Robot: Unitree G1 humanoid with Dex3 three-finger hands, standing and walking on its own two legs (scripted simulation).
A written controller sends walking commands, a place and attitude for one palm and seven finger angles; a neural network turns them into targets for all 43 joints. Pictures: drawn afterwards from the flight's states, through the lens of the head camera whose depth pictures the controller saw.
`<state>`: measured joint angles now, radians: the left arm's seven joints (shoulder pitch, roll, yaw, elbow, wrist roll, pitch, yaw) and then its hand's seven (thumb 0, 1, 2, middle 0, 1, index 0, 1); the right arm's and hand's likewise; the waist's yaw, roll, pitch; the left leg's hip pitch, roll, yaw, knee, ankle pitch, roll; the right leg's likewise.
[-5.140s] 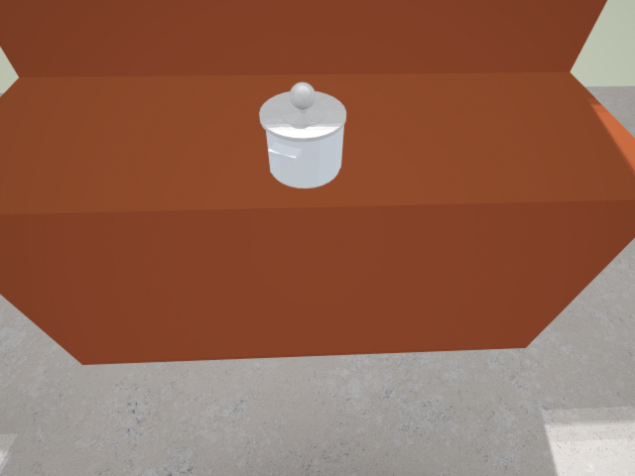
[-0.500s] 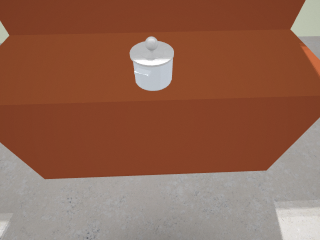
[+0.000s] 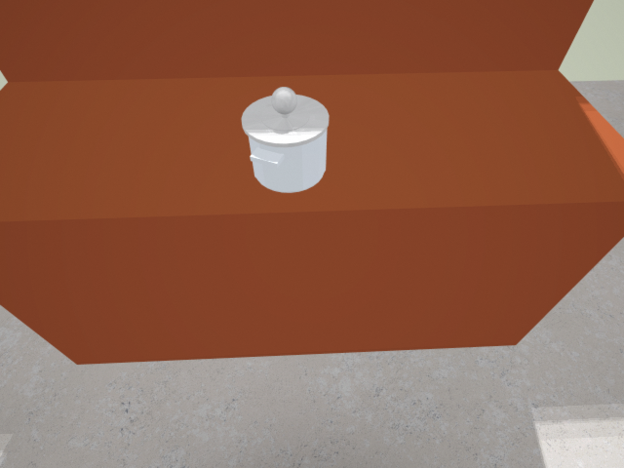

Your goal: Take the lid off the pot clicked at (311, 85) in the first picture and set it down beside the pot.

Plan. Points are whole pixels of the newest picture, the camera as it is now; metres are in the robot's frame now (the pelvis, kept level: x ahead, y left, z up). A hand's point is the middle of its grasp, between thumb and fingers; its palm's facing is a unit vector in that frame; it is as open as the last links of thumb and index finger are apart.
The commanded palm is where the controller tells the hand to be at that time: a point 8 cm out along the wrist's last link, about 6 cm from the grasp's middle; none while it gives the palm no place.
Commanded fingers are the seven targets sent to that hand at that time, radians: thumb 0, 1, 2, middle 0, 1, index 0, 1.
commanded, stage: look again from close up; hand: left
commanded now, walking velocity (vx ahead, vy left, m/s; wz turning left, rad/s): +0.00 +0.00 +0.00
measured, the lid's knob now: (284, 100) +0.67 +0.09 +0.12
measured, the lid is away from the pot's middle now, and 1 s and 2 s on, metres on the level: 0.00 0.00 0.00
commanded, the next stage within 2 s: shuffle to correct the standing spot in 0.24 s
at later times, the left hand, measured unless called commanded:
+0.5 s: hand out of the picture +0.01 +0.16 -0.18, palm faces +0.06 -0.98 -0.17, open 7.3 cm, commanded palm none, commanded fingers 0.00 0.90 0.90 -0.20 -0.30 -0.20 -0.30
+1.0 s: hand (234, 456) +0.17 +0.13 -0.18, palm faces +0.21 -0.95 -0.23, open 7.3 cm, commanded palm none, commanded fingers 0.00 0.90 0.90 -0.20 -0.30 -0.20 -0.30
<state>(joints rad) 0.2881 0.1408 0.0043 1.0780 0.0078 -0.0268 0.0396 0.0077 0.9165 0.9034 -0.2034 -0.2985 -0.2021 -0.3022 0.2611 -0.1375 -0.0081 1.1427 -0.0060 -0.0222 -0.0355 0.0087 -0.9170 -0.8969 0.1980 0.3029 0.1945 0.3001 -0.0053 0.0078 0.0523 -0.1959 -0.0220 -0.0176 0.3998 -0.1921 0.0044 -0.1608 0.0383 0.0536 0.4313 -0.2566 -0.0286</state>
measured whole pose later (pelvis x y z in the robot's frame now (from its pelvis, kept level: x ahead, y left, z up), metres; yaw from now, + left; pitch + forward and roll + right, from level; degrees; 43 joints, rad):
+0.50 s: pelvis +0.02 +0.00 +0.00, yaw +1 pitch +0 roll +0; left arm 0.34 0.13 0.02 1.07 0.01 -0.01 0.02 0.00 0.91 0.90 -0.20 -0.30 -0.20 -0.30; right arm 0.30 -0.13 -0.02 1.14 -0.02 -0.02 -0.03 0.01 -0.91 -0.90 0.20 0.30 0.19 0.30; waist 0.00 0.00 0.02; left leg -0.22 -0.02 -0.03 0.49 -0.27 0.01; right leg -0.16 0.05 0.04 0.47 -0.31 -0.04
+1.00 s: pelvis +0.14 -0.05 -0.01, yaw +8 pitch +2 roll +1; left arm 0.26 0.14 0.07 0.95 0.02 -0.05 0.04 0.00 0.93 0.90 -0.20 -0.30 -0.20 -0.30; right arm 0.29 -0.18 -0.07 1.07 -0.03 0.00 -0.02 0.01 -0.91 -0.90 0.20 0.30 0.20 0.30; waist -0.01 0.01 0.05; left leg -0.46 0.03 0.02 1.02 -0.50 0.02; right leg -0.29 -0.03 -0.04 0.61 -0.35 -0.02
